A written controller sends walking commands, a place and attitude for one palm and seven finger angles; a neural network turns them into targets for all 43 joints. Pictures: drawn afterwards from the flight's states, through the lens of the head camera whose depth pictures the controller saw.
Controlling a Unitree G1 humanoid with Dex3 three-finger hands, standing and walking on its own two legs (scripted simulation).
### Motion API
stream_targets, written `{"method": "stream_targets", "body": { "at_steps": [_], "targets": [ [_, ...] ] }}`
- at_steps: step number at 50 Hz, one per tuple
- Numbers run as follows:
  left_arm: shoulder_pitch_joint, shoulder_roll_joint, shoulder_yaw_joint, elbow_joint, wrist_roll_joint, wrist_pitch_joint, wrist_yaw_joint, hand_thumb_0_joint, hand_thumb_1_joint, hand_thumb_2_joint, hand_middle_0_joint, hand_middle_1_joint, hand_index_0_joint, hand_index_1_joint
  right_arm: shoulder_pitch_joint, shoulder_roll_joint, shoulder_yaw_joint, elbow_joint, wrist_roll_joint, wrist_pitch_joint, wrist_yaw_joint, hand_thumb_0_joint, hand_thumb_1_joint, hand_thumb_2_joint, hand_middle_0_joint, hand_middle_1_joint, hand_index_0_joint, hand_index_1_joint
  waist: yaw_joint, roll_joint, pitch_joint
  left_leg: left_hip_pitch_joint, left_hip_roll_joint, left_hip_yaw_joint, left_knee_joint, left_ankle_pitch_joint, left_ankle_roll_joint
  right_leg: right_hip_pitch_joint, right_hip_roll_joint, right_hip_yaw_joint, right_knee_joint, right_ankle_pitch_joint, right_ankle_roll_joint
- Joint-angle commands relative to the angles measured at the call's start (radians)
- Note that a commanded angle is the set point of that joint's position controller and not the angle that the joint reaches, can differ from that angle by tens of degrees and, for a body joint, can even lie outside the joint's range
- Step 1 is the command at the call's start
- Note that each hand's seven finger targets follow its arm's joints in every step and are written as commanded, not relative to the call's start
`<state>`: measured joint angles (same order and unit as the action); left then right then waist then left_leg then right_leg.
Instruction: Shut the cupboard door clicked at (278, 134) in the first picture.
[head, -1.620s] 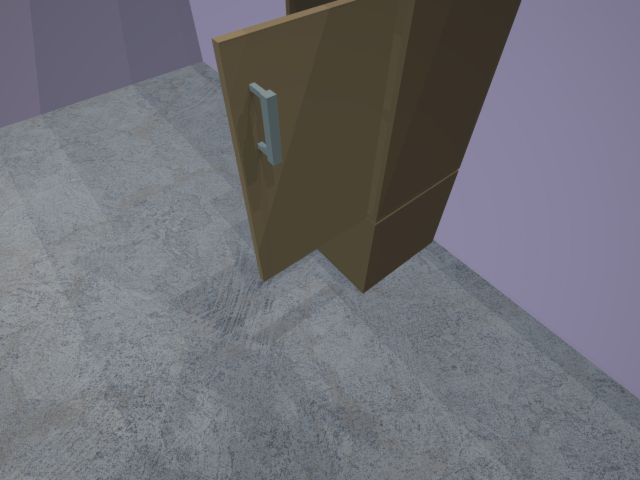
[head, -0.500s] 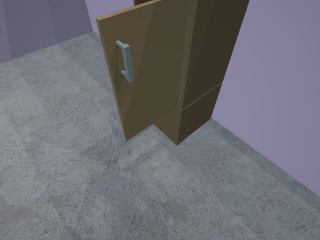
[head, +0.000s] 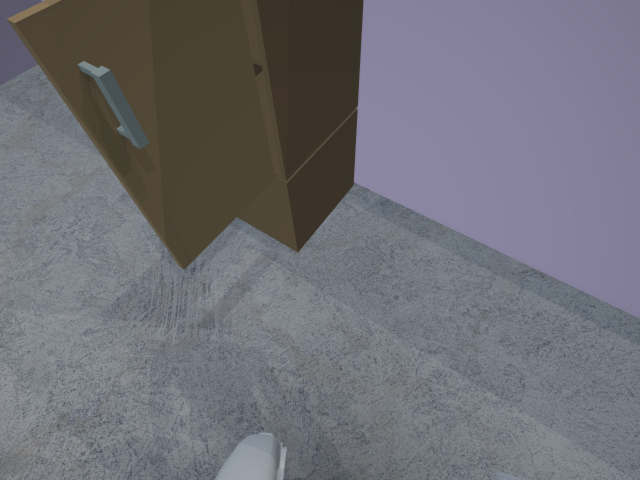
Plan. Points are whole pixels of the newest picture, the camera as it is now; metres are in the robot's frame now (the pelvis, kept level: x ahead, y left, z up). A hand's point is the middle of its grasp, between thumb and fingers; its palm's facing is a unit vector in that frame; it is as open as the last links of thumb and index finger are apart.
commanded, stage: walk to a spot facing it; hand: left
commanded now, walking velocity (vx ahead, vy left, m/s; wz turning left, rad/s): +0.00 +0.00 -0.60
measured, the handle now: (114, 106) +0.57 +0.36 +0.11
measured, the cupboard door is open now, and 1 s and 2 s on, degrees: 90 90 90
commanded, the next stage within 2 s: none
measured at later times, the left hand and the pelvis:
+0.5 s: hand (159, 459) +0.14 +0.26 -0.17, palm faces -0.22 -0.95 -0.24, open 7.4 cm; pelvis -0.01 +0.06 +0.00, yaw -16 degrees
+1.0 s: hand (238, 405) +0.22 +0.16 -0.18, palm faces -0.58 -0.80 -0.15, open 7.4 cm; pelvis +0.04 +0.05 -0.01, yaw -35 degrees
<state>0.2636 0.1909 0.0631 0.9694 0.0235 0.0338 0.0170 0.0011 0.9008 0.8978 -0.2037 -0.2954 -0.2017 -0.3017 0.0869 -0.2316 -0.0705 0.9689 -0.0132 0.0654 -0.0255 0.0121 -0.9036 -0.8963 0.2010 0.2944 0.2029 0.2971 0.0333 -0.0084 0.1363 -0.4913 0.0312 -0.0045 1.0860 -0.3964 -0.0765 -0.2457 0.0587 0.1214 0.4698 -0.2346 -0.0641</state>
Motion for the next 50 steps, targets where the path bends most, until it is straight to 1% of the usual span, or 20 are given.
{"method": "stream_targets", "body": {
  "at_steps": [1, 8, 11, 12, 13, 15, 20, 25, 28, 29, 30, 31, 33, 41, 42, 43, 44, 45, 47, 50],
  "targets": [
    [0.097, 0.209, 0.058, -0.047, -0.002, -0.019, 0.019, 0.0, 0.9, 0.9, -0.2, -0.3, -0.2, -0.3, -0.063, -0.067, -0.01, -0.093, 0.008, -0.029, -0.015, 0.0, -0.9, -0.9, 0.2, 0.3, 0.2, 0.3, 0.03, -0.138, -0.207, -0.107, 0.004, -0.027, -0.052, -0.01, -0.007, 0.3, -0.25, 0.285, -0.065, 0.633, -0.084],
    [0.043, 0.236, 0.071, -0.075, 0.009, -0.008, 0.013, 0.0, 0.9, 0.9, -0.2, -0.3, -0.2, -0.3, -0.073, -0.067, -0.009, -0.125, 0.02, -0.043, -0.016, 0.0, -0.9, -0.9, 0.2, 0.3, 0.2, 0.3, 0.015, -0.158, -0.185, 0.041, -0.029, -0.035, -0.28, -0.057, 0.015, 0.165, -0.24, 0.394, -0.057, 0.543, -0.131],
    [-0.049, 0.222, 0.065, -0.101, 0.002, -0.001, 0.01, 0.0, 0.9, 0.9, -0.2, -0.3, -0.2, -0.3, 0.064, -0.084, -0.01, -0.091, 0.025, -0.057, -0.023, 0.0, -0.9, -0.9, 0.2, 0.3, 0.2, 0.3, -0.061, -0.117, -0.216, 0.342, -0.021, -0.029, -0.613, 0.132, 0.026, -0.026, -0.176, 0.351, 0.012, 0.392, -0.046],
    [-0.05, 0.181, 0.054, -0.118, -0.008, 0.002, 0.003, 0.0, 0.9, 0.9, -0.2, -0.3, -0.2, -0.3, 0.098, -0.139, -0.018, -0.083, 0.017, -0.066, -0.03, 0.0, -0.9, -0.9, 0.2, 0.3, 0.2, 0.3, -0.074, 0.01, -0.218, 0.503, 0.089, -0.121, -0.734, 0.151, 0.058, -0.198, -0.08, 0.264, 0.083, 0.153, 0.012],
    [-0.035, 0.124, 0.043, -0.138, -0.021, 0.001, -0.012, 0.0, 0.9, 0.9, -0.2, -0.3, -0.2, -0.3, 0.111, -0.238, -0.036, -0.098, -0.002, -0.076, -0.033, 0.0, -0.9, -0.9, 0.2, 0.3, 0.2, 0.3, -0.069, 0.318, -0.218, 0.559, 0.382, -0.415, -0.852, 0.202, 0.16, -0.359, 0.045, 0.069, 0.319, -0.333, 0.082],
    [-0.096, 0.179, 0.057, -0.173, -0.001, 0.001, -0.025, 0.0, 0.9, 0.9, -0.2, -0.3, -0.2, -0.3, 0.086, -0.242, -0.028, -0.138, -0.018, -0.067, -0.037, 0.0, -0.9, -0.9, 0.2, 0.3, 0.2, 0.3, -0.06, 0.177, -0.137, 0.32, 0.49, -0.433, -0.833, 0.309, 0.301, -0.33, -0.04, -0.026, 0.635, -0.378, 0.128],
    [-0.09, 0.143, 0.052, -0.15, 0.002, 0.016, -0.056, 0.0, 0.9, 0.9, -0.2, -0.3, -0.2, -0.3, 0.038, -0.177, -0.012, -0.149, -0.024, -0.072, -0.031, 0.0, -0.9, -0.9, 0.2, 0.3, 0.2, 0.3, -0.017, 0.247, -0.14, 0.334, 0.261, -0.057, -0.715, 0.567, 0.199, -0.31, -0.07, -0.12, 0.611, -0.24, 0.141],
    [-0.141, 0.125, 0.032, -0.164, -0.003, 0.006, -0.065, 0.0, 0.9, 0.9, -0.2, -0.3, -0.2, -0.3, 0.142, -0.221, -0.032, -0.12, -0.021, -0.064, -0.017, 0.0, -0.9, -0.9, 0.2, 0.3, 0.2, 0.3, -0.061, 0.242, -0.185, 0.367, 0.279, 0.013, -0.65, 0.624, 0.172, -0.144, -0.043, -0.221, 0.31, -0.197, 0.116],
    [-0.062, 0.152, 0.037, -0.14, -0.005, -0.002, -0.063, 0.0, 0.9, 0.9, -0.2, -0.3, -0.2, -0.3, 0.115, -0.231, -0.036, -0.127, -0.013, -0.058, -0.007, 0.0, -0.9, -0.9, 0.2, 0.3, 0.2, 0.3, -0.012, 0.207, -0.19, 0.278, 0.27, 0.053, -0.536, 0.528, 0.117, 0.055, -0.047, -0.226, 0.066, -0.021, 0.084],
    [0.0, 0.211, 0.048, -0.122, 0.0, -0.01, -0.055, 0.0, 0.9, 0.9, -0.2, -0.3, -0.2, -0.3, 0.104, -0.203, -0.033, -0.142, -0.005, -0.055, 0.0, 0.0, -0.9, -0.9, 0.2, 0.3, 0.2, 0.3, 0.016, 0.083, -0.203, 0.158, 0.227, 0.096, -0.412, 0.374, 0.065, 0.194, -0.119, -0.133, -0.039, 0.147, 0.051],
    [0.037, 0.341, 0.072, -0.111, 0.014, -0.022, -0.037, 0.0, 0.9, 0.9, -0.2, -0.3, -0.2, -0.3, 0.095, -0.105, -0.012, -0.177, 0.005, -0.054, 0.004, 0.0, -0.9, -0.9, 0.2, 0.3, 0.2, 0.3, 0.036, -0.3, -0.211, -0.089, 0.065, 0.196, -0.158, -0.115, -0.007, 0.318, -0.407, 0.273, -0.141, 0.441, -0.056],
    [0.099, 0.377, 0.081, -0.096, 0.001, -0.018, -0.018, 0.0, 0.9, 0.9, -0.2, -0.3, -0.2, -0.3, 0.027, -0.117, 0.0, -0.203, 0.005, -0.044, -0.004, 0.0, -0.9, -0.9, 0.2, 0.3, 0.2, 0.3, 0.097, -0.323, -0.219, -0.126, 0.052, 0.053, 0.023, -0.293, 0.006, 0.256, -0.483, 0.348, -0.135, 0.519, -0.153],
    [-0.022, 0.323, 0.071, -0.131, 0.004, -0.007, -0.013, 0.0, 0.9, 0.9, -0.2, -0.3, -0.2, -0.3, 0.042, -0.12, -0.006, -0.196, 0.007, -0.044, 0.008, 0.0, -0.9, -0.9, 0.2, 0.3, 0.2, 0.3, 0.032, -0.26, -0.145, -0.165, 0.088, 0.007, 0.08, -0.167, 0.009, 0.133, -0.381, 0.304, -0.195, -0.051, -0.154],
    [-0.122, 0.274, 0.054, -0.13, 0.006, -0.025, -0.032, 0.0, 0.9, 0.9, -0.2, -0.3, -0.2, -0.3, 0.173, -0.093, -0.003, -0.119, -0.006, -0.079, 0.029, 0.0, -0.9, -0.9, 0.2, 0.3, 0.2, 0.3, -0.056, -0.154, -0.132, 0.275, -0.015, 0.131, -0.48, 0.008, 0.01, -0.126, -0.218, 0.211, -0.155, -0.343, -0.092],
    [-0.158, 0.25, 0.049, -0.137, 0.001, -0.024, -0.037, 0.0, 0.9, 0.9, -0.2, -0.3, -0.2, -0.3, 0.258, -0.112, -0.005, -0.088, -0.005, -0.09, 0.019, 0.0, -0.9, -0.9, 0.2, 0.3, 0.2, 0.3, -0.106, -0.119, -0.14, 0.433, -0.001, 0.131, -0.61, 0.057, 0.014, -0.236, -0.179, 0.176, -0.089, -0.368, -0.055],
    [-0.167, 0.173, 0.032, -0.16, -0.005, -0.021, -0.044, 0.0, 0.9, 0.9, -0.2, -0.3, -0.2, -0.3, 0.351, -0.187, -0.02, -0.058, -0.013, -0.101, 0.002, 0.0, -0.9, -0.9, 0.2, 0.3, 0.2, 0.3, -0.147, 0.105, -0.161, 0.576, 0.148, -0.052, -0.761, -0.113, 0.053, -0.388, -0.08, 0.077, 0.128, -0.383, 0.003],
    [-0.197, 0.111, 0.016, -0.198, -0.01, -0.021, -0.05, 0.0, 0.9, 0.9, -0.2, -0.3, -0.2, -0.3, 0.436, -0.293, -0.045, -0.05, -0.029, -0.108, -0.004, 0.0, -0.9, -0.9, 0.2, 0.3, 0.2, 0.3, -0.177, 0.42, -0.165, 0.594, 0.448, -0.439, -0.908, -0.323, 0.145, -0.54, 0.02, -0.114, 0.469, -0.434, 0.07],
    [-0.292, 0.149, 0.026, -0.228, -0.001, -0.025, -0.058, 0.0, 0.9, 0.9, -0.2, -0.3, -0.2, -0.3, 0.43, -0.298, -0.038, -0.047, -0.028, -0.113, -0.012, 0.0, -0.9, -0.9, 0.2, 0.3, 0.2, 0.3, -0.178, 0.255, -0.098, 0.499, 0.541, -0.525, -0.975, -0.341, 0.226, -0.575, -0.085, -0.037, 0.596, -0.348, 0.062],
    [-0.276, 0.135, 0.04, -0.191, 0.014, -0.037, -0.079, 0.0, 0.9, 0.9, -0.2, -0.3, -0.2, -0.3, 0.342, -0.22, -0.018, -0.073, -0.029, -0.128, -0.003, 0.0, -0.9, -0.9, 0.2, 0.3, 0.2, 0.3, -0.114, 0.071, -0.047, 0.405, 0.434, -0.345, -0.942, -0.129, 0.208, -0.542, -0.127, -0.067, 0.72, -0.173, 0.067],
    [-0.226, 0.077, 0.023, -0.151, 0.013, -0.023, -0.095, 0.0, 0.9, 0.9, -0.2, -0.3, -0.2, -0.3, 0.325, -0.138, 0.011, -0.051, -0.021, -0.141, -0.009, 0.0, -0.9, -0.9, 0.2, 0.3, 0.2, 0.3, -0.073, 0.165, -0.051, 0.454, 0.295, -0.011, -0.875, 0.294, 0.122, -0.518, -0.134, -0.135, 0.714, -0.018, 0.088]
  ]
}}
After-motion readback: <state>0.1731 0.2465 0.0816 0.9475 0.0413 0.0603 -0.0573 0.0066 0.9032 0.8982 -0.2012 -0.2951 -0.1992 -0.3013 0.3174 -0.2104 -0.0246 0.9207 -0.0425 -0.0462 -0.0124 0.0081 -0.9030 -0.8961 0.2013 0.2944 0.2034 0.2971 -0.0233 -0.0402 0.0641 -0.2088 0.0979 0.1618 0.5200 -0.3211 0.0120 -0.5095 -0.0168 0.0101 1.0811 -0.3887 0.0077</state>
